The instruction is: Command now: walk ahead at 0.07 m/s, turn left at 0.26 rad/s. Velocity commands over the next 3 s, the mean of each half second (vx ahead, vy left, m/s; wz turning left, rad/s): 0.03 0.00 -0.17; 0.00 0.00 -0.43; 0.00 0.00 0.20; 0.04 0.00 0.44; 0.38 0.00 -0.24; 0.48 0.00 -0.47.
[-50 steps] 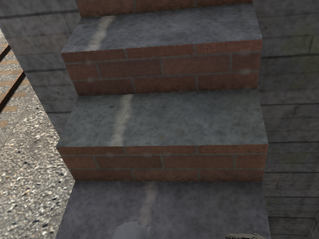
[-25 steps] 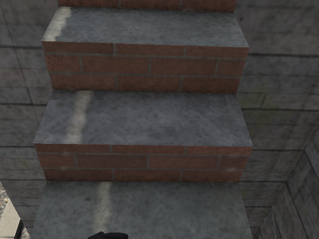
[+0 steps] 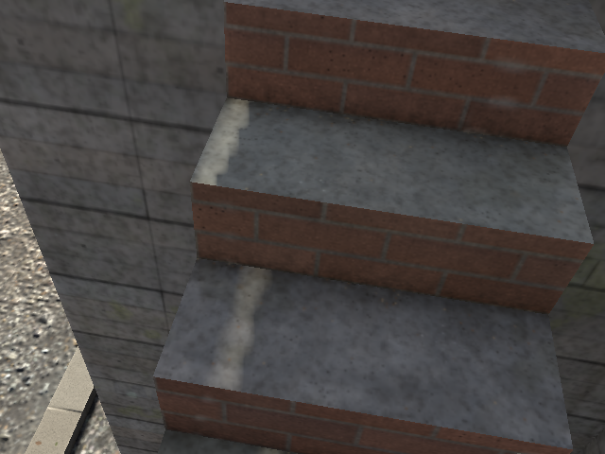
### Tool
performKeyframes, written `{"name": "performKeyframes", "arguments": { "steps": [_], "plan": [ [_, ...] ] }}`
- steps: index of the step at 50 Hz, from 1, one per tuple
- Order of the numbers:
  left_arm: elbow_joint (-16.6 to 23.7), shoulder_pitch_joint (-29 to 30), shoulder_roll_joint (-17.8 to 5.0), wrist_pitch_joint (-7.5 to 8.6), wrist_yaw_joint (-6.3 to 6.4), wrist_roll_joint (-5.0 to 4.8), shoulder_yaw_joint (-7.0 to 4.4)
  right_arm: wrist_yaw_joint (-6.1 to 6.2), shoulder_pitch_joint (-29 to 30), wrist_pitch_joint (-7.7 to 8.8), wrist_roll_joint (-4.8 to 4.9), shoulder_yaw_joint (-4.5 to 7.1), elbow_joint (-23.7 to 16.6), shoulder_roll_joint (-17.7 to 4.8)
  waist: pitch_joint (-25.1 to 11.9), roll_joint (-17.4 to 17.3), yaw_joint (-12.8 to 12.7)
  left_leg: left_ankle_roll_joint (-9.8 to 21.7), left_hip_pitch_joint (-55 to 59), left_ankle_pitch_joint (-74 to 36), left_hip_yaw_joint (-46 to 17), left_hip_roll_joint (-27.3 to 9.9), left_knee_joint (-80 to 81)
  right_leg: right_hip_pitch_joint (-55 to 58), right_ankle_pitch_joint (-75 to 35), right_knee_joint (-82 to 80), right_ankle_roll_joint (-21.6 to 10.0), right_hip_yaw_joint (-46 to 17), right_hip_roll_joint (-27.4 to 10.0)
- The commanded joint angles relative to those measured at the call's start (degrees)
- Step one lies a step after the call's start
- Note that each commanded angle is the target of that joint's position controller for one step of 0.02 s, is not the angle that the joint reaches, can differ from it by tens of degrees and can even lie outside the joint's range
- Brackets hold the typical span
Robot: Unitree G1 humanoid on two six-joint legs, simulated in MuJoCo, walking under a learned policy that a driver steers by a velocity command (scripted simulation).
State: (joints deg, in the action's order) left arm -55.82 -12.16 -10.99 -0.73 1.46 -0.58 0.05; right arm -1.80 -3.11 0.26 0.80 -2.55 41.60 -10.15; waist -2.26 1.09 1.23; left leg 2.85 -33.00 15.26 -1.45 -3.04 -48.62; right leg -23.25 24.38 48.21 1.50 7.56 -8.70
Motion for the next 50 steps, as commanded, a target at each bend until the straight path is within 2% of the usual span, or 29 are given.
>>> {"name": "performKeyframes", "arguments": {
  "steps": [1,2,4,5,7,9,11,12,14,19,22,24,25,27,28,29,32,34,36,38,39,41,42,44,46,47,48,49,50],
  "plan": [
    [3.05,-0.19,-1.31,-0.48,-0.97,-0.44,-0.49,1.36,-12.16,-2.68,-3.51,1.74,2.56,-10.36,-10.0,-19.18,0.56,8.05,20.7,-7.97,-31.6,-15.92,29.11,-9.17,4.33,12.63,0.38,-3.66,5.85],
    [2.51,-0.66,-0.28,-1.44,0.01,-1.73,-0.78,2.39,-10.85,-1.56,-4.95,1.04,0.78,-10.15,-10.81,-16.38,0.77,11.15,18.31,7.53,-40.26,-19.01,36.83,-7.7,4.28,23.51,2.81,-7.7,7.32],
    [-0.2,-0.87,0.77,-1.22,0.09,-0.92,-0.85,2.68,0.93,-0.65,-4.51,-1.04,0.99,-4.56,-1.8,-10.18,-3.61,8.27,11.3,13.27,-27.51,-14.63,34.2,-7.55,0.19,25.54,4.65,-11.44,4.38],
    [-0.94,-1.71,2.05,-0.92,0.2,-0.09,-0.45,2.4,3.13,-0.4,-3.17,-1.61,2.02,-2.3,-0.11,-8.19,-5.96,5.42,10.16,10.21,-18.75,-10.25,32.41,-3.57,0.81,14.94,4.8,-11.82,3.69],
    [-2.03,-0.31,1.92,-1.06,-0.04,0.45,0.63,2.27,1.83,-0.53,-2.28,-2.12,3.95,0.17,0.94,-8.57,-4.59,2.94,14.74,0.52,-8.53,-6.01,31.68,3.62,0.43,-5.36,3.36,-9.16,5.33],
    [-3.73,-0.16,-1.57,-1.05,-0.19,0.73,0.61,3.01,-0.83,-0.32,-1.33,-1.54,4.95,-1.59,1.93,-8.41,-2.17,3.13,21.94,-14.3,-7.67,-7.1,28.4,5.31,-8.89,-16.04,1.74,-9.97,4.99],
    [-1.92,1.77,-4.13,-0.91,-0.26,1.96,0.53,3.39,-2.6,0.23,-0.11,-0.29,4.52,-4.38,1.09,-2.4,-0.34,3.97,26.87,-14.54,-4.66,-4.79,25.03,3.54,-15.01,-22.24,-0.74,-11.17,5.64],
    [-0.77,3.45,-5.87,-0.53,-0.44,1.71,0.03,3.47,-2.34,0.26,0.25,0.42,3.95,-5.47,0.96,2.99,0.29,4.28,28.01,-13.64,-2.3,-3.08,23.64,2.21,-19.55,-22.2,-2.55,-11.39,6.43],
    [0.74,4.02,-7.69,-0.39,-0.1,0.63,-0.92,4.3,-3.15,0.6,-0.42,0.85,3.05,-5.78,-2.65,5.67,0.4,3.44,28.01,-18.94,1.81,-2.11,22.01,4.09,-27.66,-19.44,-4.65,-12.1,6.98],
    [6.09,3.02,-5.9,-0.52,0.47,0.57,-1.94,6.03,-3.23,-0.33,-0.95,1.87,-0.2,-5.81,-7.98,-4.52,-0.5,5.88,32.49,-31.84,1.17,-8.0,21.37,-0.16,-21.8,-10.04,-4.19,-12.01,8.32],
    [7.63,1.38,-3.51,0.07,-0.78,-0.09,-2.36,6.72,-0.98,-1.57,-0.83,3.21,-1.05,-7.48,-5.42,-7.07,-2.38,7.63,26.82,-26.95,0.94,-12.6,20.64,-2.19,-13.51,-3.92,-3.82,-10.18,7.93],
    [7.75,-0.95,-0.85,0.06,-0.78,-0.04,-1.72,6.45,3.55,-2.22,-0.98,3.42,-2.26,-6.57,-4.64,-9.95,-4.0,5.73,20.41,-25.4,3.29,-13.33,17.93,0.21,-8.02,-2.98,-4.64,-9.33,6.78],
    [9.06,0.82,-2.44,-0.46,-1.05,0.26,-1.49,5.76,3.26,-2.0,0.01,3.83,-1.08,-6.63,-3.83,-8.03,-3.33,3.19,16.81,-21.41,7.29,-10.23,12.45,1.61,-16.21,-8.34,-6.58,-11.37,5.36],
    [11.86,0.56,-10.66,-1.27,-0.78,0.79,-3.04,4.51,2.65,-0.88,0.22,3.24,-1.34,-4.36,-6.13,14.33,-2.65,-4.3,1.0,4.18,11.21,-0.18,-7.1,13.97,-42.54,-18.42,-14.18,-31.73,-2.95],
    [14.71,0.42,-12.51,-1.33,-0.99,2.7,-2.99,4.23,5.64,-0.47,1.04,2.76,-0.99,-3.95,-8.56,18.64,-6.68,-6.93,-5.56,17.71,5.94,5.4,-22.06,16.09,-43.79,-25.44,-20.96,-43.05,-8.02],
    [16.49,4.31,-11.62,-1.11,-1.09,3.4,-2.09,3.31,4.43,-0.18,1.01,3.0,-0.11,-4.5,-9.47,12.28,-4.98,-7.65,-6.22,16.94,0.13,4.42,-33.77,14.21,-41.29,-25.15,-22.18,-41.95,-7.66],
    [20.67,13.37,-10.24,-1.35,-0.04,1.06,-1.25,3.08,2.93,0.9,-0.99,3.26,-1.5,-6.08,-4.62,-0.28,0.03,-9.09,-9.64,13.17,-2.61,4.23,-40.54,12.37,-35.68,-22.54,-16.35,-33.58,-2.96],
    [22.38,14.12,-9.43,-2.36,0.25,0.96,-1.15,3.57,2.2,1.21,-0.96,2.5,-2.37,-5.81,-4.0,1.77,0.6,-9.49,-7.29,12.16,-0.6,5.1,-33.18,12.81,-37.54,-22.78,-14.33,-30.83,-0.64],
    [24.07,12.5,-9.02,-3.5,0.85,2.08,-1.15,4.28,0.76,1.53,0.3,1.58,-3.53,-5.36,-5.16,3.96,0.32,-9.65,-5.8,14.98,-2.51,5.32,-20.22,18.56,-31.97,-23.41,-13.4,-32.22,0.29],
    [25.32,12.16,-7.84,-3.13,0.59,1.67,-1.12,4.69,-1.95,0.51,0.38,1.2,-1.62,-4.86,-4.08,5.86,-1.4,-9.24,3.0,16.23,2.3,7.47,-5.65,14.31,-27.44,-25.16,-11.92,-28.21,2.56],
    [25.21,10.6,-7.6,-3.28,0.74,1.38,-1.12,4.98,-1.9,0.33,0.43,1.13,-1.69,-4.55,-3.26,7.89,-2.59,-8.59,3.85,15.56,2.49,7.15,0.17,14.84,-26.17,-25.64,-12.31,-29.45,1.87],
    [26.39,11.93,-6.13,-2.69,1.51,2.73,-0.55,5.45,-6.96,0.4,0.36,1.76,0.76,-5.58,-6.27,11.72,-2.78,-6.98,10.18,6.08,-0.38,4.26,3.96,14.08,-34.34,-23.23,-13.33,-32.33,-1.03],
    [26.48,11.91,-4.95,-2.46,1.46,2.47,-0.15,5.33,-7.69,0.7,0.45,1.81,1.2,-5.04,-6.52,10.43,-2.67,-5.96,12.71,1.65,-0.59,3.46,10.79,13.99,-34.97,-22.17,-12.67,-31.61,-0.17],
    [25.18,11.03,-4.59,-2.39,0.17,1.3,-0.1,4.21,-4.27,1.31,-1.11,1.66,1.29,-4.49,-3.88,5.97,-3.89,-3.71,16.22,-7.69,-1.8,1.84,18.09,11.82,-25.64,-19.97,-10.92,-29.91,3.52],
    [23.47,8.29,-1.46,-1.37,-1.41,1.05,0.55,3.2,-2.54,1.77,-2.98,1.67,-0.18,-6.11,-3.62,-5.29,-5.29,0.37,23.72,-24.53,-8.42,-3.85,20.81,2.23,-2.9,-11.94,-6.57,-22.5,10.2],
    [22.78,8.51,-0.78,-0.99,-1.64,0.39,0.82,2.9,-2.26,1.79,-3.73,2.04,-0.61,-8.1,-2.54,-13.92,-4.57,6.38,21.89,-24.45,-14.21,-9.1,25.61,-1.62,3.16,-7.34,-2.9,-18.13,11.63],
    [21.77,11.29,-4.1,-0.68,-1.49,-0.7,0.28,2.46,0.68,1.65,-5.1,1.1,-2.3,-5.25,-0.61,-12.86,-2.94,10.89,18.04,-23.36,-16.9,-11.94,27.93,-1.08,2.43,-3.35,-0.29,-15.5,11.14],
    [20.26,11.73,-5.58,-0.71,-0.93,-1.16,-0.14,2.24,1.43,1.64,-5.28,0.5,-2.94,-3.41,-1.02,-9.93,-2.06,12.18,17.39,-24.09,-16.81,-11.86,27.33,0.78,0.4,-1.45,1.17,-14.56,9.8],
    [18.61,10.58,-4.34,-1.35,-0.32,-0.66,0.36,1.56,0.3,2.45,-4.3,-0.41,-1.71,-1.96,-1.26,-7.63,-1.98,11.79,15.1,-21.79,-14.51,-10.82,28.08,4.6,-0.91,-2.47,1.75,-14.77,8.83]
  ]
}}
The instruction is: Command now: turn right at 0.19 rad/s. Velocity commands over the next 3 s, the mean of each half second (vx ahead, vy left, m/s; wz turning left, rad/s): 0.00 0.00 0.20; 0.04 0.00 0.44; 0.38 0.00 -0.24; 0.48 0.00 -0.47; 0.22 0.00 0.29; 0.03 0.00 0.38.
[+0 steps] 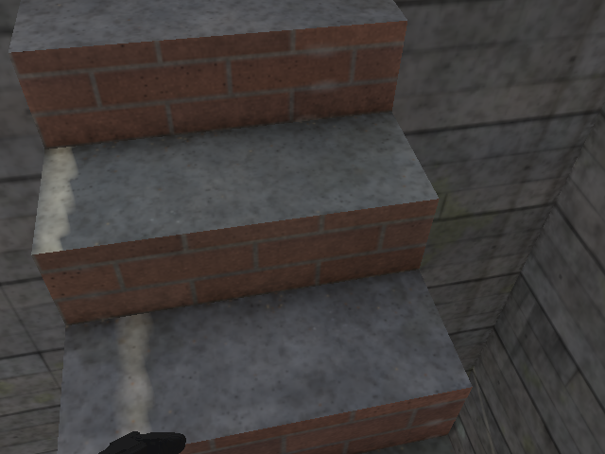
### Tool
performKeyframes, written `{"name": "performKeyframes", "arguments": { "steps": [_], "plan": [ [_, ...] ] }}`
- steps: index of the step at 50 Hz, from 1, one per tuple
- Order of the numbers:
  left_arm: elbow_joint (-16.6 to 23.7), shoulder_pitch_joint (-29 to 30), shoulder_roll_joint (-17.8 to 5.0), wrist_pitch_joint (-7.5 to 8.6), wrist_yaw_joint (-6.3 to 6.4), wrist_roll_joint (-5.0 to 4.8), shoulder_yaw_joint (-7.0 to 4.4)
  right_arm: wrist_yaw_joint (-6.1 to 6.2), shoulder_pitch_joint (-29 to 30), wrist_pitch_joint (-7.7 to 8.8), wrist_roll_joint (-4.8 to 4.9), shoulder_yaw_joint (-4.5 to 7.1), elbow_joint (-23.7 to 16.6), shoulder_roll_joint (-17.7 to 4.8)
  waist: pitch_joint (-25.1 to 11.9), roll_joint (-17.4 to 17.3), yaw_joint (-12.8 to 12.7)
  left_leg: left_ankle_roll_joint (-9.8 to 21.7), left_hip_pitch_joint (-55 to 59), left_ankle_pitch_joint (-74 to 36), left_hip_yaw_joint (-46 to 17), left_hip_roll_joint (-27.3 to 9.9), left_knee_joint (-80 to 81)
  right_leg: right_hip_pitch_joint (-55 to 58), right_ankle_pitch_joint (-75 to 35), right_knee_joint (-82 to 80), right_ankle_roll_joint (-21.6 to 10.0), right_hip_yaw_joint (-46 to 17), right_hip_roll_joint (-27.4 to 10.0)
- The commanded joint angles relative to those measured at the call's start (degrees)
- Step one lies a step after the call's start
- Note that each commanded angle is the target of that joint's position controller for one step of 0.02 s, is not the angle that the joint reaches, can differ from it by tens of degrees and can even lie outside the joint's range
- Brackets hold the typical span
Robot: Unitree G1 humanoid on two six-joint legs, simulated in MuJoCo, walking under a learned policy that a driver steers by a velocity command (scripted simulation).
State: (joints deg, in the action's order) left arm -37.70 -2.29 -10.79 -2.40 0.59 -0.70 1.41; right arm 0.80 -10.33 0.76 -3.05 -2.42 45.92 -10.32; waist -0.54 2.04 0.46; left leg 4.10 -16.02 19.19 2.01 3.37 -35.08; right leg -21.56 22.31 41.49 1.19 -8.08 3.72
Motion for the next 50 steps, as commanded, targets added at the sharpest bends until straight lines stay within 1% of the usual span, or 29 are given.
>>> {"name": "performKeyframes", "arguments": {
  "steps": [1,4,5,6,8,13,18,19,20,21,22,23,24,25,27,29,30,31,32,33,34,36,37,40,43,44,45,47,50],
  "plan": [
    [-0.59,-0.95,-3.0,0.08,0.61,0.1,-0.42,-1.32,6.97,2.33,0.52,-0.34,-4.12,-2.84,-3.03,-6.98,-1.73,8.82,-1.27,-22.81,-15.93,-16.04,14.24,4.76,-1.83,-0.41,1.76,1.02,-4.9],
    [-4.33,-0.77,-2.52,-0.08,0.19,0.93,0.52,-3.03,1.88,2.96,1.73,-0.07,1.87,-4.1,-0.3,-5.34,0.28,3.3,-0.27,-7.81,-12.0,-10.18,16.35,9.36,-11.11,-13.71,-1.48,0.86,-6.33],
    [-5.51,-1.28,-5.29,-0.14,0.29,0.64,-0.17,-2.94,0.41,2.8,1.94,0.19,2.77,-4.1,0.89,-2.72,1.71,2.49,0.22,-2.5,-11.83,-9.07,18.6,8.22,-7.79,-14.25,-2.8,1.2,-6.07],
    [-6.64,-2.54,-5.67,-0.04,0.29,0.73,-0.53,-2.38,2.1,2.35,2.34,0.67,3.45,-5.57,2.18,-2.95,0.78,2.21,1.24,1.77,-11.49,-8.62,19.32,5.74,-5.41,-14.69,-3.13,1.93,-5.37],
    [-6.65,-0.98,-5.67,0.66,1.03,1.21,-0.5,-1.45,5.78,1.74,3.1,1.87,2.98,-8.16,3.24,-4.08,0.65,2.74,1.38,-0.26,-12.82,-8.93,18.97,4.36,-7.09,-13.9,-2.65,3.39,-4.48],
    [-6.37,-4.24,-4.64,1.6,2.85,1.34,-0.49,-0.63,8.72,1.04,3.97,2.92,0.31,-8.25,-2.03,-7.49,-0.6,6.1,1.27,-8.81,-16.54,-9.18,14.58,3.91,-4.47,-7.28,-1.81,6.81,-2.98],
    [-6.23,-7.64,-5.25,2.33,2.86,0.95,-1.04,-1.05,11.07,0.29,4.53,3.42,-2.65,-7.73,-2.15,-3.62,-1.44,5.66,-6.56,-12.43,-16.95,-6.09,6.61,5.87,-6.91,-5.92,-3.63,5.01,-3.66],
    [-6.36,-9.72,-6.53,2.27,2.94,0.84,-1.51,-1.02,10.62,0.06,5.0,3.41,-3.3,-7.56,-3.07,-0.5,-1.79,4.01,-10.82,-11.88,-14.43,-3.87,2.2,9.37,-8.19,-7.71,-5.23,2.39,-5.96],
    [-5.94,-10.48,-8.09,1.9,3.27,0.99,-2.09,-1.06,10.77,0.19,5.35,3.11,-3.75,-6.24,-2.92,5.84,-1.84,1.36,-16.89,-9.42,-9.56,-0.54,-5.48,12.49,-10.02,-12.01,-8.4,-3.17,-10.89],
    [-4.88,-10.64,-9.4,1.25,3.91,1.44,-2.47,-1.07,9.73,0.64,5.6,2.86,-3.77,-5.29,-4.7,14.74,-1.86,-1.88,-22.06,0.66,-3.96,2.47,-16.56,15.79,-15.81,-17.38,-13.97,-11.74,-18.7],
    [-2.07,-6.5,-9.06,0.79,4.92,2.44,-2.29,-1.33,7.6,0.89,5.05,3.46,-2.66,-7.5,-7.71,17.44,-2.12,-5.16,-24.02,14.95,-1.73,1.88,-35.18,14.16,-24.38,-18.56,-20.25,-18.42,-27.05],
    [1.09,-3.12,-7.56,0.55,5.78,3.15,-1.5,-1.52,4.98,0.67,5.22,4.05,-2.01,-9.51,-8.49,13.12,-0.88,-7.31,-24.58,17.82,-5.46,-1.49,-50.59,10.52,-28.12,-17.63,-22.05,-19.27,-28.44],
    [1.58,-0.3,-7.55,0.75,5.88,2.24,-1.56,-1.86,3.05,0.35,4.92,4.01,-2.98,-9.58,-7.38,7.97,1.64,-7.61,-23.05,16.26,-7.39,-4.55,-56.14,5.54,-24.81,-17.2,-19.51,-13.65,-26.36],
    [0.83,1.98,-9.33,0.86,5.72,-0.21,-2.4,-2.12,2.74,-0.02,4.25,2.54,-4.87,-6.13,-5.37,3.68,4.97,-6.57,-20.83,13.68,-6.79,-7.37,-41.56,3.43,-16.82,-16.24,-13.95,-5.74,-20.42],
    [-1.0,-1.13,-12.18,0.3,4.06,-2.29,-4.23,-1.92,7.16,0.54,3.23,0.23,-5.81,-1.79,-4.02,-0.38,0.42,-4.01,-13.18,12.95,1.94,-5.16,-18.53,3.7,-13.01,-15.37,-11.94,2.41,-14.88],
    [-2.99,-5.14,-12.75,-0.11,2.28,-3.02,-5.01,-1.33,5.52,0.13,4.66,0.31,-5.36,-2.42,-3.65,2.61,-0.85,-3.35,-7.33,0.89,8.71,-2.13,1.51,8.56,-11.82,-11.75,-12.2,5.15,-14.1],
    [-3.6,-7.98,-12.0,0.06,1.02,-2.29,-5.08,-0.93,3.67,-0.13,5.26,1.13,-4.43,-4.76,-4.63,1.65,-2.01,-2.84,-2.53,-3.76,7.19,-1.45,8.14,8.72,-11.07,-6.99,-11.64,7.06,-13.0],
    [-3.16,-6.45,-9.66,0.55,0.09,-1.06,-4.49,-1.07,1.63,-0.36,4.48,2.23,-4.39,-8.53,-4.51,-4.18,-1.77,-0.91,4.12,-11.42,-1.66,-5.7,8.42,0.88,-1.67,3.35,-8.54,10.32,-9.96],
    [1.15,1.61,-4.87,1.35,0.73,0.22,-2.86,-0.36,-2.88,-0.27,3.67,4.34,-6.19,-17.49,-5.77,-20.06,1.54,10.06,10.06,-9.41,-29.37,-20.89,15.34,-16.45,11.08,17.31,-2.52,12.2,-0.86],
    [0.42,3.48,-6.58,2.01,1.34,-0.02,-3.02,-0.37,-0.95,0.58,0.18,3.53,-10.56,-16.0,-10.21,-18.33,4.54,16.15,7.55,0.26,-40.92,-24.88,21.33,-15.92,12.41,32.33,0.44,4.18,0.65],
    [0.73,4.24,-7.13,2.01,1.09,0.62,-2.89,0.23,2.71,0.76,0.01,2.86,-11.48,-13.17,-5.11,-12.33,2.47,14.37,5.97,8.89,-35.69,-21.55,22.08,-19.48,8.88,35.89,2.1,2.59,-0.31],
    [0.54,1.39,-6.54,1.94,0.71,2.13,-2.47,1.59,10.47,0.26,1.7,2.79,-13.62,-11.31,0.33,-6.54,-2.33,10.15,-0.05,4.42,-27.96,-17.26,18.45,-18.71,4.88,39.0,5.03,2.53,-2.08],
    [0.4,0.03,-6.91,1.71,0.81,1.86,-2.69,2.1,11.57,0.04,2.6,2.73,-14.3,-10.99,0.48,-6.06,-3.4,9.45,-2.35,0.68,-24.77,-15.58,17.34,-16.35,3.65,40.05,5.76,2.83,-2.11],
    [0.92,-6.23,-5.86,1.12,1.59,0.78,-1.38,2.79,9.32,-2.25,2.39,1.78,-16.12,-7.98,-2.96,-8.22,-4.48,10.09,1.7,-17.95,-18.83,-11.9,12.84,-14.63,-0.54,40.89,6.82,6.1,0.09],
    [1.67,-5.86,-2.43,1.06,1.75,0.4,1.15,2.52,6.69,-3.64,2.83,2.36,-16.11,-7.98,-2.22,-8.31,-2.95,7.16,4.11,-9.34,-16.44,-9.43,13.99,-9.01,5.57,16.45,4.33,8.83,-0.77],
    [1.49,-6.07,-2.51,1.32,1.84,0.78,1.11,2.42,6.98,-3.07,1.95,2.48,-16.82,-7.92,-4.88,-8.91,-2.73,6.86,4.19,-4.16,-19.39,-12.12,14.51,-4.12,8.46,9.12,2.66,5.29,-3.22],
    [0.34,-5.39,-2.86,1.41,1.79,0.78,1.01,1.83,3.72,-2.88,2.2,2.25,-15.64,-7.0,-5.48,-9.13,0.39,8.41,5.43,3.46,-18.97,-12.81,15.59,-2.38,11.4,3.0,2.09,11.64,-0.13],
    [-1.42,-8.38,-4.41,2.6,1.93,0.84,0.2,1.25,1.77,-2.51,2.96,2.2,-14.43,-7.35,-4.43,-11.15,0.19,8.52,2.99,17.48,-22.07,-13.07,16.09,4.98,1.64,-8.55,-1.02,10.63,-2.23],
    [-2.88,-10.82,-6.35,4.89,0.44,3.16,-0.66,-0.99,5.91,-0.12,3.03,1.54,-13.2,-5.4,1.55,-4.09,-1.8,4.08,-7.3,12.94,-16.99,-6.29,1.51,10.08,-2.79,-20.04,-5.74,-0.62,-9.69]
  ]
}}
Over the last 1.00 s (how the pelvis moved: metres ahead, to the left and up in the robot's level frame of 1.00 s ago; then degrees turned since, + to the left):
0.03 0.02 0.03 -22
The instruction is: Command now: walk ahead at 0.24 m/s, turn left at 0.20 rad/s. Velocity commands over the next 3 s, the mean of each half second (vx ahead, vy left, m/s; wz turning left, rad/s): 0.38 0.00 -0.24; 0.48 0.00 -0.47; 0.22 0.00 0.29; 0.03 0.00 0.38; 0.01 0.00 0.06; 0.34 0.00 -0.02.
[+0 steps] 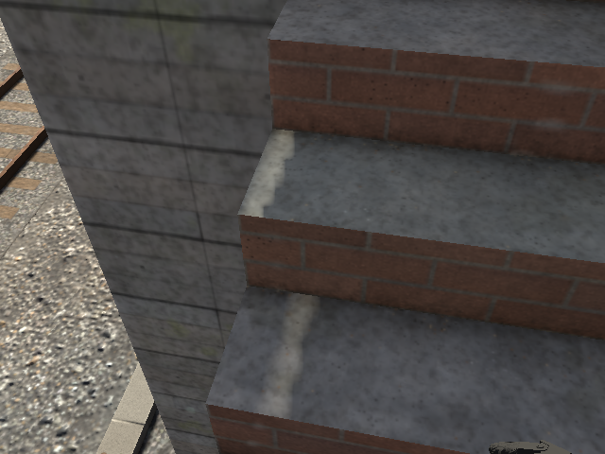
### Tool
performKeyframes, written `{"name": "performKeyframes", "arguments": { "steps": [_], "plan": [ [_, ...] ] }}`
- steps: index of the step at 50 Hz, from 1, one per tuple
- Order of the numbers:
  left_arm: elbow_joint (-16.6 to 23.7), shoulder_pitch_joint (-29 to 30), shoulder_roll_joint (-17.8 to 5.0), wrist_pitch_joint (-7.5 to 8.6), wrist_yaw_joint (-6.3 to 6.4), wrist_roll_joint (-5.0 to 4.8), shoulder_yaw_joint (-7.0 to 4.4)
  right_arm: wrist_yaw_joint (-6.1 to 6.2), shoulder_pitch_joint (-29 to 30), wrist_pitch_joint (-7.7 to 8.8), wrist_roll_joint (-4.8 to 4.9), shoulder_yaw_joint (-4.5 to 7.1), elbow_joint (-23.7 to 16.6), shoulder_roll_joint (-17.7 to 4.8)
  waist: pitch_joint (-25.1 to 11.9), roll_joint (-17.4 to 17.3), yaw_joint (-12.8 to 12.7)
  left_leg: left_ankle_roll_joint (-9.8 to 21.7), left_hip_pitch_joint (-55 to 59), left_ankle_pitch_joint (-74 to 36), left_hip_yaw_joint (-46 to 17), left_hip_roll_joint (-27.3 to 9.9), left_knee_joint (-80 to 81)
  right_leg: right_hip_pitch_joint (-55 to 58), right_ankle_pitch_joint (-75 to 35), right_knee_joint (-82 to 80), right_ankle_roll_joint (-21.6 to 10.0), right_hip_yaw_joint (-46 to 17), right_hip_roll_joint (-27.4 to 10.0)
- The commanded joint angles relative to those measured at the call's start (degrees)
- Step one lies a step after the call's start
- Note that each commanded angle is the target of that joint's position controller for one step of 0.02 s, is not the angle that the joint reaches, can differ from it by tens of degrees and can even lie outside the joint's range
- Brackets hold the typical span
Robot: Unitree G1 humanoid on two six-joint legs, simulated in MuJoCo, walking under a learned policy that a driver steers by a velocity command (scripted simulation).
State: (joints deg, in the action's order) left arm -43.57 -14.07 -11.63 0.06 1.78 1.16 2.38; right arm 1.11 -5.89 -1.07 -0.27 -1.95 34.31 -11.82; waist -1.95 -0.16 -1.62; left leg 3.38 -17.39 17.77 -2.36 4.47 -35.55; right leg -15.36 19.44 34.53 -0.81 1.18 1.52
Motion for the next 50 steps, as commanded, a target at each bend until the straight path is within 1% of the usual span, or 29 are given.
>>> {"name": "performKeyframes", "arguments": {
  "steps": [1,3,6,9,11,14,16,17,18,19,20,21,22,24,26,28,29,31,32,33,34,35,36,37,39,41,43,47,50],
  "plan": [
    [2.65,0.0,-11.72,3.21,-1.1,1.07,-3.27,-1.11,0.76,2.42,1.32,0.16,-2.16,-0.33,4.81,14.39,1.31,0.91,-14.05,10.43,-1.99,-2.67,-10.95,1.48,22.41,-22.0,-9.49,-25.28,-14.3],
    [2.8,0.99,-8.61,4.06,-2.41,0.88,-2.57,-0.16,2.21,3.47,1.82,2.41,-0.93,-8.81,9.83,11.81,-1.25,-5.14,-19.64,12.86,0.21,-3.09,-34.68,-3.16,29.67,-27.93,-16.82,-38.52,-21.15],
    [-1.07,-6.54,-10.24,2.6,-1.51,-0.99,-3.98,-1.9,2.32,5.48,0.98,1.22,0.92,-5.03,8.74,2.24,-1.59,-5.18,-26.33,11.79,2.01,-4.86,-34.56,7.15,15.85,-24.83,-15.65,-28.09,-15.92],
    [-2.24,-9.93,-9.5,1.71,-0.95,-1.04,-4.27,-4.29,7.62,7.04,0.56,-1.53,1.14,0.68,6.25,3.51,-3.35,-4.47,-16.48,12.46,8.24,-2.41,-18.92,9.64,0.75,-25.08,-14.37,-18.92,-11.15],
    [-3.22,-9.72,-10.69,1.63,-1.06,-0.47,-4.68,-4.58,5.02,6.91,0.36,-1.36,3.09,-1.0,3.63,8.16,-2.15,-3.39,-12.66,9.37,7.92,-2.19,-20.13,12.04,-13.48,-24.03,-15.85,-19.96,-12.75],
    [-3.08,-6.87,-13.1,0.13,-1.05,-1.28,-5.46,-4.34,1.06,7.3,0.04,-1.37,3.0,-2.84,2.04,7.53,1.21,-1.64,-6.69,5.94,7.18,-2.46,-6.89,13.73,-35.04,-20.5,-14.95,-18.47,-12.87],
    [-2.21,-2.36,-14.87,-0.8,-0.96,-0.36,-5.78,-3.57,-5.46,8.67,-0.03,0.58,2.69,-8.17,-4.79,4.57,6.62,0.13,2.52,-11.09,8.41,-2.35,12.77,21.06,-69.48,-4.5,-9.9,-11.59,-6.19],
    [0.27,0.83,-16.51,-0.35,-1.24,-0.9,-6.21,-2.32,-8.72,8.69,-0.22,1.44,3.68,-9.5,-5.89,6.1,8.63,1.2,11.75,-20.03,7.88,-3.75,27.69,16.7,-67.29,6.22,-7.84,-13.17,-4.66],
    [3.58,5.66,-14.26,0.37,-2.09,0.45,-5.59,-1.23,-13.88,7.61,-0.37,2.0,6.92,-10.9,-6.25,-0.86,8.63,1.81,26.94,-30.95,2.88,-9.3,28.96,-0.4,-39.34,22.34,-4.39,-13.12,-2.48],
    [5.35,6.69,-5.38,2.61,-3.36,2.33,-3.6,-0.94,-19.12,5.9,-0.43,1.17,10.46,-10.42,-6.46,-15.11,6.44,3.23,44.77,-72.91,-4.46,-18.87,10.48,-29.35,9.95,45.1,-1.59,-9.27,6.73],
    [5.07,1.94,-4.71,4.53,-3.87,-0.33,-3.22,1.14,-20.29,4.56,-5.15,1.68,10.15,-10.83,-13.01,-16.23,5.89,9.89,44.51,-87.51,-9.72,-31.32,4.61,-40.41,14.8,72.79,-0.84,-8.83,6.53],
    [5.7,0.42,-4.71,4.91,-4.14,-2.95,-2.52,2.17,-18.14,3.74,-7.55,0.36,7.69,-6.0,-12.07,-11.85,4.6,13.48,40.27,-73.48,-11.06,-33.79,7.61,-49.96,19.71,92.61,-0.56,-10.28,4.51],
    [9.11,4.78,-3.18,4.3,-4.31,-4.48,-1.44,2.11,-14.54,3.81,-6.69,-0.13,8.35,-4.33,-5.14,-9.37,1.91,12.33,36.14,-53.07,-9.39,-32.23,11.91,-60.18,24.19,102.03,-0.36,-9.17,1.79],
    [15.12,14.2,-0.86,3.13,-4.76,-3.54,1.05,0.94,-11.6,4.86,-3.92,-0.23,11.19,-3.42,3.13,-0.36,0.91,7.42,28.4,-29.79,-4.36,-27.58,19.0,-67.13,23.76,103.68,0.1,-7.73,-1.32],
    [18.86,16.29,1.3,3.6,-6.28,-4.3,2.62,-0.39,-8.41,6.01,-2.74,-1.02,13.47,-1.43,8.72,0.15,-3.05,4.44,12.6,-25.2,2.47,-22.29,23.54,-63.64,14.56,100.07,-1.28,-6.36,-2.22],
    [22.14,20.84,1.72,3.98,-6.65,-3.66,4.04,-0.56,-5.59,6.08,-2.08,-0.41,14.64,-5.11,9.94,-3.03,-3.67,4.45,3.88,-30.67,6.93,-19.64,27.87,-60.87,8.16,95.5,0.36,-0.88,-2.36],
    [23.58,18.61,-1.16,3.99,-6.92,-2.07,4.3,-0.38,2.64,6.11,-1.58,-0.01,12.79,-8.37,5.64,-1.71,-8.38,2.47,-8.09,-41.11,15.69,-14.57,32.01,-39.17,2.97,71.1,-1.2,3.09,-4.6],
    [19.14,16.45,-5.47,3.02,-5.48,-0.51,1.7,-0.31,-6.4,7.8,0.61,2.23,15.39,-14.83,-10.71,-5.13,-8.21,5.1,-8.46,-105.96,15.66,-15.81,26.57,-1.49,6.19,58.44,-3.3,13.7,6.06],
    [14.54,3.01,-8.68,2.5,-4.53,0.36,-0.55,-0.51,-2.5,7.63,-1.49,4.08,15.58,-23.29,-19.81,-9.5,-14.66,6.57,4.95,-130.62,14.08,-20.93,16.51,4.32,4.01,54.24,-3.06,10.79,4.22],
    [12.04,-2.05,-11.37,2.21,-4.38,0.4,-2.08,-1.08,0.02,6.65,-1.42,5.15,14.4,-26.19,-21.71,-12.27,-16.42,7.22,16.08,-129.7,14.18,-19.57,5.67,2.58,4.15,37.46,-2.33,9.58,5.76],
    [9.96,-1.57,-12.56,0.64,-3.87,0.82,-3.37,-1.87,-0.76,6.53,-2.36,5.24,13.03,-23.89,-17.63,-10.41,-13.98,8.3,16.95,-113.15,11.16,-19.52,-4.72,3.07,3.56,21.76,-2.35,2.16,7.03],
    [7.84,3.43,-16.8,-0.99,-2.22,0.27,-4.83,-3.18,-9.68,7.15,-3.11,3.62,12.26,-12.5,-17.09,10.38,-0.76,1.86,-7.3,-50.2,8.27,-5.09,-34.66,15.33,-2.93,9.02,-13.94,-31.13,-4.57],
    [7.9,1.61,-15.52,-1.72,-1.5,2.04,-4.4,-5.8,-7.08,9.07,-2.54,2.6,12.72,-9.96,-24.94,15.49,-2.4,0.14,-9.46,-12.84,-3.56,3.67,-69.92,10.41,-9.89,-10.42,-17.55,-52.69,-10.19],
    [3.79,-0.47,-9.49,-1.5,-2.41,2.0,-1.6,-7.84,-6.19,10.22,-1.64,1.86,9.61,-5.63,-18.95,6.91,-0.11,1.0,-18.92,-9.96,-10.26,3.23,-86.18,3.81,-3.15,-14.09,-15.89,-49.36,-11.75],
    [-2.27,-0.02,-3.19,0.72,-4.42,0.84,-0.46,-8.76,4.59,11.32,-2.14,-0.74,1.84,0.13,4.0,-1.35,3.97,4.14,-38.03,-3.87,-6.15,0.06,-91.63,-9.98,11.5,-11.5,-13.44,-40.34,-8.57],
    [-4.1,2.69,0.89,1.84,-4.93,0.12,0.39,-9.0,1.0,11.68,-2.92,-3.01,0.92,3.1,4.6,-1.08,8.37,5.02,-42.4,-3.18,-3.69,-2.76,-89.68,-9.0,0.46,-8.8,-11.38,-25.55,-4.06],
    [-3.88,3.7,1.14,1.4,-4.64,-0.43,0.61,-8.89,-1.53,11.2,-1.46,-3.29,1.17,1.33,3.19,-2.83,9.21,3.97,-45.95,-1.75,-0.07,-3.47,-86.61,-8.22,-6.19,-10.23,-10.53,-18.9,-4.57],
    [-6.6,-4.09,0.02,0.27,-4.82,1.13,1.13,-6.56,1.81,10.07,0.34,-4.77,-1.0,4.82,1.46,1.98,4.76,1.56,-65.39,-1.27,1.92,-3.31,-109.14,-0.94,-3.5,-13.33,-11.23,-23.91,-10.67],
    [-6.2,-4.41,-0.81,-1.0,-3.77,0.01,1.1,-4.44,13.31,10.62,0.6,-6.74,-7.32,5.9,5.0,3.72,1.98,-1.09,-67.86,-6.45,6.4,-4.71,-86.2,-6.5,1.57,-18.89,-9.22,-18.71,-9.35]
  ]
}}
Over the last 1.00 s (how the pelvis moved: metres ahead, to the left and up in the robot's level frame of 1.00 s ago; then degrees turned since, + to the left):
-0.01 0.00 0.00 22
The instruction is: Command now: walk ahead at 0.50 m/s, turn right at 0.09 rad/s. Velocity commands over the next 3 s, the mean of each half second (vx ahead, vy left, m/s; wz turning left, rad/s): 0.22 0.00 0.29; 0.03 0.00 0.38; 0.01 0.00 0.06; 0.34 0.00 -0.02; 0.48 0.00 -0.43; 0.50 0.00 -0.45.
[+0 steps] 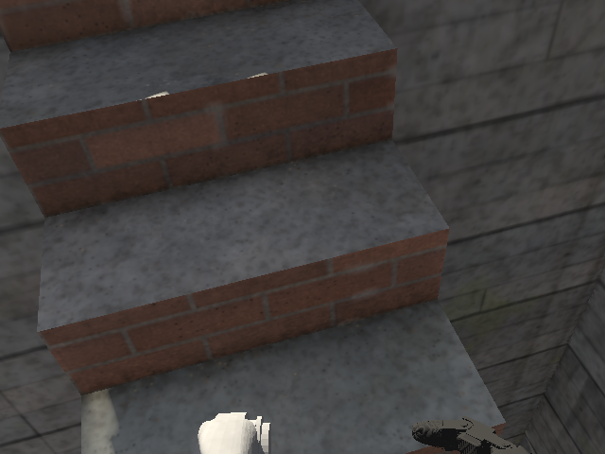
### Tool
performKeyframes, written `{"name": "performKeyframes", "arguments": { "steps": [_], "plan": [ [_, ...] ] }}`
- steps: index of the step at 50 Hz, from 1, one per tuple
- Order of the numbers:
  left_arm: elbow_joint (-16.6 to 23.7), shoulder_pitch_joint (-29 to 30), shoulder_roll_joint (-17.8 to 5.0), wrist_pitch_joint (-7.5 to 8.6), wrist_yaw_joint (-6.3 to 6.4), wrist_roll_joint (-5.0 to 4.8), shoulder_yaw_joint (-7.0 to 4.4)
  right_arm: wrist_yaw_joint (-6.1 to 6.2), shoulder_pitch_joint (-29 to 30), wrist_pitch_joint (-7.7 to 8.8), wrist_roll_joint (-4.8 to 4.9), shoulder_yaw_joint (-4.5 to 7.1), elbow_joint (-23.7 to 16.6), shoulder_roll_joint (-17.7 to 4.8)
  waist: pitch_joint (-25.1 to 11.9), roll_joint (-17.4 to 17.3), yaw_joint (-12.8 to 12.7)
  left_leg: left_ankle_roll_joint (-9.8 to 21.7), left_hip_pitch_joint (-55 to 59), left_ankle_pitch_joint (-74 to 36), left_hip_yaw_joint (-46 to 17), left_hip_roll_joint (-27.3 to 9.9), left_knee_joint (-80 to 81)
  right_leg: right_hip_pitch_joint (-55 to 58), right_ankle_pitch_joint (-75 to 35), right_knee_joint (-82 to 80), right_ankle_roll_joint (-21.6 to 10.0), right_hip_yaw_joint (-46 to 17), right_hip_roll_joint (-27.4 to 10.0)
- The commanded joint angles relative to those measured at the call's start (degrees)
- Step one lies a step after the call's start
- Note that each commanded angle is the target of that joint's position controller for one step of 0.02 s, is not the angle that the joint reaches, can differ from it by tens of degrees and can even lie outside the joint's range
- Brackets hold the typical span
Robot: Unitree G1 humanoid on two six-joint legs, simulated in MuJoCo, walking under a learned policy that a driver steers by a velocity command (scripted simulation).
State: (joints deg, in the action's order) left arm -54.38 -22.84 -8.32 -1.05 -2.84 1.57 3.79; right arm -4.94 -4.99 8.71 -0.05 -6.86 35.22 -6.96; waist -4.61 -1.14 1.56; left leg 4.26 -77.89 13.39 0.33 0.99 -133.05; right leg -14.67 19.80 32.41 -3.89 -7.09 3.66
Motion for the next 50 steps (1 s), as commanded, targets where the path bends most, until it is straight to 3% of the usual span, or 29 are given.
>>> {"name": "performKeyframes", "arguments": {
  "steps": [1,3,4,6,7,8,9,10,11,12,13,15,18,22,24,25,28,30,33,34,35,37,39,42,44,45,46,48,50],
  "plan": [
    [4.82,5.31,-4.15,0.13,2.18,-0.07,-0.24,2.74,17.29,0.89,0.09,-2.93,-10.82,2.29,7.41,7.74,-1.58,-2.94,-1.61,-1.62,5.02,-2.78,17.46,-12.52,-1.52,-21.55,-6.73,-10.44,-11.98],
    [6.3,13.81,-9.28,1.19,3.33,-0.72,-1.39,3.4,11.89,0.15,-1.2,-2.86,-9.4,0.45,-1.87,10.47,2.87,-1.01,35.93,-4.66,10.81,-3.23,41.08,-21.46,-25.05,-30.32,-6.84,0.11,-9.94],
    [4.34,8.26,-12.13,2.46,3.44,-2.72,-2.26,3.18,8.52,-0.45,-1.38,-0.58,-6.7,-4.02,-9.36,10.69,2.52,0.21,51.15,-3.38,16.3,1.79,46.74,-16.27,-59.11,-26.2,-7.07,3.72,-9.34],
    [1.65,5.61,-19.66,1.94,4.94,-2.1,-3.9,2.66,-7.83,-2.28,-0.21,2.99,0.66,-9.24,-14.51,15.67,7.79,1.21,48.28,12.29,13.84,3.34,60.84,13.88,-108.73,-11.64,-8.02,5.05,-15.95],
    [3.07,9.05,-20.19,1.91,5.48,-0.82,-3.93,1.96,-14.01,-3.02,0.14,4.18,2.98,-11.58,-15.72,15.58,9.89,2.44,50.23,11.26,7.68,2.91,72.86,21.66,-110.71,-1.18,-7.89,5.75,-16.58],
    [5.22,7.77,-17.2,2.54,5.69,1.26,-3.47,1.04,-16.72,-4.29,-2.59,5.86,4.55,-16.3,-16.71,5.51,6.44,4.35,56.39,2.38,-5.55,1.43,78.31,18.97,-99.64,8.16,-7.83,4.06,-15.13],
    [9.49,9.42,-12.38,2.3,4.14,1.19,-3.08,1.96,-16.22,-6.0,-3.51,7.08,5.15,-18.38,-20.27,-13.55,2.43,11.92,65.28,13.21,-34.7,-7.09,99.98,4.58,-52.76,23.56,-5.32,5.14,-4.62],
    [11.3,17.43,-9.81,2.94,1.62,0.96,-3.52,3.97,-16.51,-7.58,-6.06,6.66,5.46,-15.58,-16.84,-14.9,4.83,17.04,63.32,24.32,-59.33,-13.45,120.76,-8.59,-13.25,55.39,-0.69,-0.02,7.78],
    [12.54,16.61,-6.07,4.87,-1.99,0.0,-3.11,5.13,-14.83,-8.01,-5.56,4.12,9.16,-7.37,-7.91,-6.3,0.17,13.91,56.04,27.65,-58.82,-15.24,122.24,-18.5,-9.92,74.93,-0.32,-7.69,5.24],
    [16.55,21.27,-4.97,5.72,-3.86,-0.25,-2.32,5.18,-12.03,-7.39,-4.05,3.19,10.07,-3.53,4.21,-1.95,-2.71,12.96,48.96,23.38,-51.83,-13.5,117.9,-26.29,-5.79,81.06,0.04,-6.12,3.95],
    [18.37,22.12,-3.62,6.43,-4.7,0.49,-1.77,4.84,-8.59,-6.79,-1.68,3.33,11.06,-2.29,9.86,3.37,-5.96,10.41,45.39,18.45,-39.65,-10.37,111.98,-30.9,-4.78,82.74,-0.4,-4.05,1.79],
    [20.03,18.62,-1.87,6.81,-5.12,-0.18,-1.0,4.13,-5.84,-6.04,-0.07,3.69,12.27,-0.67,7.78,6.04,-9.31,6.93,45.43,14.45,-25.08,-4.32,107.32,-32.12,-2.58,84.48,-1.95,-1.73,-0.41],
    [20.12,15.95,-2.84,7.05,-2.51,-0.05,-0.3,3.96,-4.69,-5.33,-0.02,4.51,10.12,-2.85,5.15,7.27,-9.72,7.42,50.57,-4.19,-15.78,-2.6,106.33,-34.9,-10.46,76.71,-0.57,2.11,-2.61],
    [22.22,21.22,-1.83,5.26,2.52,-0.19,0.31,6.55,-4.68,-6.99,-1.42,6.11,4.15,-7.48,0.59,-0.66,-6.26,6.27,53.33,-16.24,-16.08,-3.37,105.36,-34.84,-15.98,63.23,4.91,8.42,-1.91],
    [19.29,18.21,-2.47,2.97,3.88,-0.72,-0.23,6.38,0.41,-8.45,-1.94,6.97,0.36,-9.01,-3.68,-4.69,-6.71,4.27,48.57,-12.14,-12.55,-1.62,108.3,-19.37,-18.41,47.64,5.69,12.2,-0.25],
    [19.73,22.17,-2.48,2.08,4.76,-0.88,-0.23,6.2,-0.54,-8.96,-0.95,7.5,-0.56,-9.58,-1.52,-6.15,-3.68,4.58,46.3,-6.85,-13.37,-1.51,111.29,-14.87,-13.18,36.93,6.53,14.58,1.3],
    [18.6,22.74,-3.19,0.29,6.68,-2.62,-1.38,6.75,-1.45,-9.72,-2.52,8.0,-1.21,-11.5,-0.24,-11.98,-1.37,7.45,54.72,-0.91,-23.3,-6.27,114.13,-11.86,0.84,26.65,8.73,9.26,2.92],
    [16.83,20.73,-4.36,0.75,6.66,-3.91,-2.13,7.77,-0.48,-9.5,-2.27,7.54,-2.68,-9.81,0.2,-13.57,-1.53,7.55,67.03,-10.15,-27.51,-9.04,111.4,-14.99,1.77,10.1,7.73,4.09,0.51],
    [13.8,18.11,-6.14,1.85,5.7,-3.25,-3.37,7.44,1.4,-8.94,-1.02,7.46,-4.12,-8.49,-3.07,-11.7,-0.39,7.35,75.16,-31.96,-27.34,-7.73,104.64,-7.75,-11.75,-2.62,5.77,2.1,-2.34],
    [14.57,18.83,-6.84,2.27,5.62,-2.5,-3.71,7.19,1.08,-8.57,-0.27,7.33,-4.73,-7.13,-3.75,-6.9,0.43,6.06,73.08,-29.37,-24.96,-4.84,99.66,-4.53,-21.43,-3.07,4.73,0.92,-3.63],
    [14.78,20.1,-8.41,2.68,5.33,-1.39,-4.14,6.69,-1.02,-8.67,-0.44,6.67,-4.9,-4.36,-5.57,3.37,3.39,3.46,67.02,-17.78,-20.27,-0.52,93.81,2.78,-41.92,-0.49,2.15,-2.27,-6.95],
    [17.65,19.56,-6.42,1.35,6.05,1.37,-3.76,6.05,-3.61,-8.03,2.08,7.39,-2.36,-7.58,-5.52,15.24,0.17,-3.36,48.38,10.34,-9.85,5.99,78.48,13.85,-67.21,-1.13,-10.63,-9.72,-16.54],
    [20.81,15.49,-6.24,0.91,6.21,1.9,-3.57,5.29,-0.04,-8.04,2.31,9.33,-2.19,-13.53,-5.54,9.34,-4.29,-10.08,40.22,26.75,-5.41,4.94,53.07,12.71,-71.43,-1.56,-18.67,-15.9,-25.11],
    [20.42,17.77,-8.43,0.97,6.62,-1.12,-4.19,4.92,2.64,-9.24,1.42,7.01,-6.03,-8.56,-1.22,3.5,0.41,-10.12,36.96,24.37,-6.86,0.04,58.86,7.94,-52.4,-1.89,-10.78,-6.16,-16.71],
    [19.05,15.73,-7.04,0.02,5.78,-1.66,-4.03,4.51,8.34,-8.58,1.57,3.81,-5.5,-2.87,-1.63,4.31,-3.65,-9.33,47.03,21.0,3.23,1.97,82.89,7.08,-53.47,-3.61,-7.48,1.23,-10.71],
    [17.65,12.53,-7.44,-0.07,5.14,-1.69,-4.3,4.55,8.57,-8.53,2.2,3.75,-4.78,-2.36,-3.22,6.62,-4.9,-8.77,50.37,16.49,4.65,2.26,91.11,10.4,-54.4,-4.52,-7.66,0.76,-11.19],
    [17.51,13.42,-8.03,0.74,4.38,-0.47,-4.24,4.72,3.86,-8.87,2.39,4.64,-2.07,-4.57,-6.9,9.71,-3.62,-8.06,58.02,7.73,3.22,0.49,93.67,10.27,-57.77,-4.05,-7.79,-0.44,-13.53],
    [16.63,14.43,-7.28,1.84,2.93,-0.53,-3.86,4.81,1.26,-9.43,2.19,5.32,-0.06,-6.37,-6.9,12.06,-2.86,-5.2,64.93,-4.43,1.46,-1.48,105.17,9.72,-48.02,-5.37,-6.54,-0.02,-12.7],
    [15.26,15.59,-7.73,2.83,1.62,-0.34,-3.71,5.09,2.75,-9.55,-0.38,5.36,-0.71,-8.61,-5.81,5.07,-3.8,-2.64,70.77,-19.29,-4.27,-6.09,103.54,3.46,-22.95,-5.98,-3.51,0.58,-10.08]
  ]
}}
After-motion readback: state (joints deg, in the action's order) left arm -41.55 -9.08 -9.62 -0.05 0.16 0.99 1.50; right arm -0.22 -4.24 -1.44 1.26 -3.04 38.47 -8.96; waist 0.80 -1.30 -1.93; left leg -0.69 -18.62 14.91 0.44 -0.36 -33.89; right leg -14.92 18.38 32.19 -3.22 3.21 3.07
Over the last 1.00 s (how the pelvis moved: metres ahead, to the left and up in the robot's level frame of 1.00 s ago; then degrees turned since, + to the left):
0.32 -0.05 0.20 -24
